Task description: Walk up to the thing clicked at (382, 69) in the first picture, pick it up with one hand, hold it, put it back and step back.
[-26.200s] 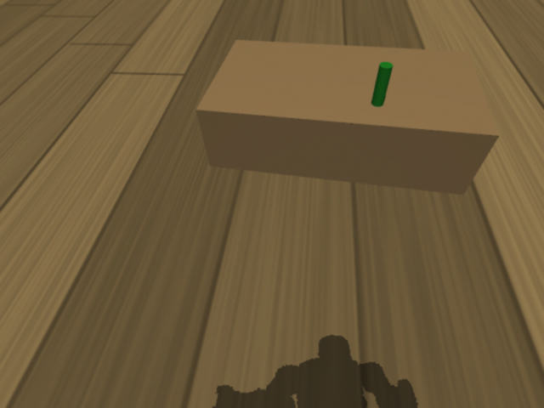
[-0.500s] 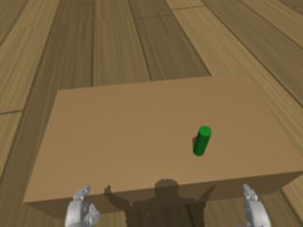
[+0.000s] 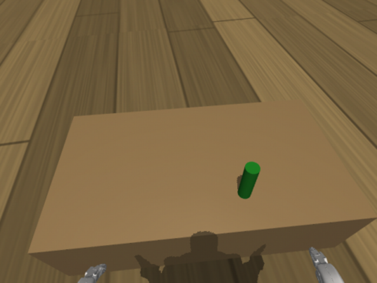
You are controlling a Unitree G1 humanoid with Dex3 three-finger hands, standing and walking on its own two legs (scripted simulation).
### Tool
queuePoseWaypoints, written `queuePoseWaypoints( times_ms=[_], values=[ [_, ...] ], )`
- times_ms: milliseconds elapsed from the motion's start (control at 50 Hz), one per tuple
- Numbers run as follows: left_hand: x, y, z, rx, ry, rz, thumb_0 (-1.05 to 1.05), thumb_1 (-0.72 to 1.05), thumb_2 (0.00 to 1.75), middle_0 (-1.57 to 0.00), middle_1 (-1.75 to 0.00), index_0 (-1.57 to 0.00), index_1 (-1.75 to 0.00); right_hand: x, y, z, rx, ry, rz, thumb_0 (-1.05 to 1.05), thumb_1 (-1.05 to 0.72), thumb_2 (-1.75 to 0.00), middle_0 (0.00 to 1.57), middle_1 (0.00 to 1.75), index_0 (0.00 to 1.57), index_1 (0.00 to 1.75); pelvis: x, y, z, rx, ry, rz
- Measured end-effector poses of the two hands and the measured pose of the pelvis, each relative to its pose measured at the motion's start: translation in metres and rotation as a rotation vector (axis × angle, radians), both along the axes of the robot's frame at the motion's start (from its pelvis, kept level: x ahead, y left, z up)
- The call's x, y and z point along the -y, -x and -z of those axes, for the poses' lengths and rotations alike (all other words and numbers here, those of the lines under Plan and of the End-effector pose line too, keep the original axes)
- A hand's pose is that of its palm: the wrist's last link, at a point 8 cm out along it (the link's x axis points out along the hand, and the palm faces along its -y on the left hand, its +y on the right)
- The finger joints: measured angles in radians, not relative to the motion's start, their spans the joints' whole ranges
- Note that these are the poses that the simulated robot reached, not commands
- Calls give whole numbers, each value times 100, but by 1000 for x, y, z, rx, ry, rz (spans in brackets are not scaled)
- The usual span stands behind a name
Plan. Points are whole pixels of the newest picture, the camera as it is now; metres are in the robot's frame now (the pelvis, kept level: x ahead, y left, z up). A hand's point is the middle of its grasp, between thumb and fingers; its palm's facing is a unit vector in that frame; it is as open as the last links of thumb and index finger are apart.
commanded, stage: home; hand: right
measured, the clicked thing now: (248, 181) +0.53 -0.20 -0.30
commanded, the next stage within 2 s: stand in 1.30 s
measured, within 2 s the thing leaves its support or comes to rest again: neither
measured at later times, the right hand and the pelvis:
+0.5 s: hand out of the picture +0.05 -0.26 -0.12, palm faces -0.02 +0.93 -0.38, open 17.5 cm; pelvis +0.00 -0.02 +0.03, yaw +0 degrees
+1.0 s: hand out of the picture +0.06 -0.25 -0.12, palm faces -0.03 +0.93 -0.37, open 17.5 cm; pelvis +0.00 +0.00 +0.03, yaw +0 degrees
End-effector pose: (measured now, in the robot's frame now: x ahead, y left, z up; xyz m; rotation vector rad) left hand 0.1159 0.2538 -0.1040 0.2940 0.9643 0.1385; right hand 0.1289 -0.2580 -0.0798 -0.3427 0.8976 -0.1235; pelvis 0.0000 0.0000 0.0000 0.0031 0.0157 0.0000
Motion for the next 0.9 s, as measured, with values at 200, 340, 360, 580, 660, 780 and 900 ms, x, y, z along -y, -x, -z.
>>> queuePoseWaypoints(
  times_ms=[200, 340, 360, 580, 660, 780, 900],
  values=[
    [-12, 38, 0, -178, 0, -61, 0, 90, 90, -20, -30, -20, -30, 42, 47, 0, -184, 58, 101, -1, 57, -3, 6, 5, 5, 4, 9, -8, -19, 35, 8, 3],
    [-8, 54, 2, -250, 8, -81, 0, 90, 90, -20, -30, -20, -30, 48, 69, 3, -265, 55, 137, -1, 57, -3, 6, 5, 5, 4, 14, -7, -26, 58, 10, 5],
    [-7, 56, 2, -255, 9, -82, 0, 90, 90, -20, -30, -20, -30, 47, 71, 3, -273, 53, 139, -1, 56, -3, 6, 5, 5, 4, 14, -7, -26, 61, 11, 5],
    [-9, 64, 2, -283, 14, -97, 0, 90, 90, -20, -30, -20, -30, 44, 83, 5, -325, 47, 137, 0, 55, -4, 6, 5, 5, 5, 14, -1, -30, 72, 14, 1],
    [-13, 66, 2, -291, 12, -101, 0, 90, 90, -20, -30, -20, -30, 43, 83, 5, -331, 47, 135, 0, 55, -4, 6, 5, 5, 5, 13, 0, -30, 71, 14, 1],
    [-19, 68, 1, -299, 8, -104, 0, 90, 90, -20, -30, -20, -30, 40, 82, 4, -333, 48, 134, 0, 55, -4, 6, 5, 5, 5, 9, 2, -31, 72, 14, 1],
    [-25, 70, 1, -307, 6, -104, 0, 90, 90, -20, -30, -20, -31, 36, 79, 4, -328, 46, 131, 0, 55, -4, 6, 5, 5, 5, 5, 2, -31, 70, 13, 1]
  ],
)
